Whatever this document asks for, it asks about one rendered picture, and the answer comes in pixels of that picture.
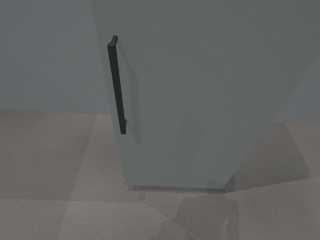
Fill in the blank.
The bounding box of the fridge door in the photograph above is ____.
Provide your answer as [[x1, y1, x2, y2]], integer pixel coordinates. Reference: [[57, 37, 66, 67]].
[[91, 0, 320, 189]]

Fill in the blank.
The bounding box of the handle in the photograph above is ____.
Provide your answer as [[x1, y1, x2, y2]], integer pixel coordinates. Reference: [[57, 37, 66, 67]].
[[107, 35, 127, 135]]

